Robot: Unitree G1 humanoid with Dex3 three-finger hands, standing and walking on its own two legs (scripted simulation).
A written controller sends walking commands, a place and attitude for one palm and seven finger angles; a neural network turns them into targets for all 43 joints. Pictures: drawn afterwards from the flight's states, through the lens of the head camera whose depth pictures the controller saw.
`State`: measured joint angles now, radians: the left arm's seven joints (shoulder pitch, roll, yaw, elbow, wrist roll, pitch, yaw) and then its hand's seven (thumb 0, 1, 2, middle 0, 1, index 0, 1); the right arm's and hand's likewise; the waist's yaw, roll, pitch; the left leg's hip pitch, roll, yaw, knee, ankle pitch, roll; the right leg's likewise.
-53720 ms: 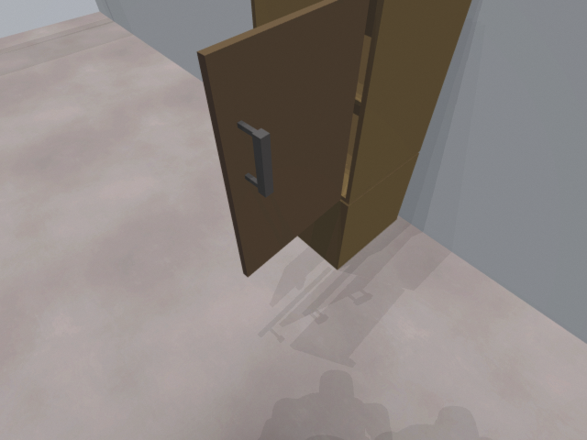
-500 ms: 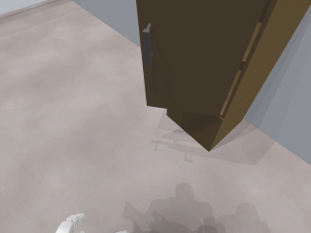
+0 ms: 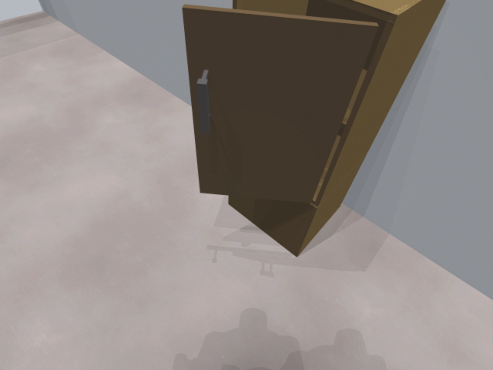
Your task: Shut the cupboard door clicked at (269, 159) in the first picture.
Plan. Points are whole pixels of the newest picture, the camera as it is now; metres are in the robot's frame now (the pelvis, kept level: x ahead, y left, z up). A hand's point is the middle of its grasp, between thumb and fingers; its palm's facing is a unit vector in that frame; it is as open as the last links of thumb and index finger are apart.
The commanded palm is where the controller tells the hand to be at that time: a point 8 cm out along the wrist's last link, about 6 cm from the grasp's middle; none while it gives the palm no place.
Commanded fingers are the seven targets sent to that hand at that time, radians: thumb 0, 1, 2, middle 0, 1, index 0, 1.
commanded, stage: take the last steps up to it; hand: left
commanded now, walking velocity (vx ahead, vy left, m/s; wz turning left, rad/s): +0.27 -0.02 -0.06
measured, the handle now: (205, 102) +0.68 +0.13 +0.04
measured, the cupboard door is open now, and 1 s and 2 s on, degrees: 37 37 37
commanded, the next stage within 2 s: come to a stop and stand still in 0.44 s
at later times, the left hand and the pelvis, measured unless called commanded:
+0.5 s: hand out of the picture +0.07 +0.13 -0.19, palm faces +0.08 -0.99 -0.14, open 7.3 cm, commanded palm none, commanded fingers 0.00 0.90 0.90 -0.20 -0.30 -0.20 -0.30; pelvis +0.13 -0.02 -0.01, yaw +1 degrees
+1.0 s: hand (174, 309) +0.27 +0.16 -0.18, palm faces +0.03 -0.97 -0.23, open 7.3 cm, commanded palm none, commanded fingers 0.00 0.90 0.90 -0.20 -0.30 -0.20 -0.30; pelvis +0.20 -0.03 -0.02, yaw +1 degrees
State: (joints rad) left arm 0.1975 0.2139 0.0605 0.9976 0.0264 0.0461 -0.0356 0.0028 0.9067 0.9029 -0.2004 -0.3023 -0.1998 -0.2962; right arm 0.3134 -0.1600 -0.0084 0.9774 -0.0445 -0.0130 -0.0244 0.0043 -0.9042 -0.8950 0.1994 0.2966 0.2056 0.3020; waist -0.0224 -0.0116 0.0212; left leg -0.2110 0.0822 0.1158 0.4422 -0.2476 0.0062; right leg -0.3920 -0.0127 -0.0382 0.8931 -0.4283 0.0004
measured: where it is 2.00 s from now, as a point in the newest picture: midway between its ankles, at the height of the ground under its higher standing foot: outside the picture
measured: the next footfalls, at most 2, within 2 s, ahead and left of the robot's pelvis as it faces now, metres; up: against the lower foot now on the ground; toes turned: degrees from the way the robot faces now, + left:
right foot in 0.14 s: +0.07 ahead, -0.14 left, +0.00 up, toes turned -5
left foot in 0.52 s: +0.26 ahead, +0.09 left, +0.00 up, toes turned +3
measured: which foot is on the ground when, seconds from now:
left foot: down 0.00-0.16, up 0.18-0.50, down 0.52-1.00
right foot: up 0.00-0.12, down 0.14-0.52, up 0.54-0.74, down 0.76-1.00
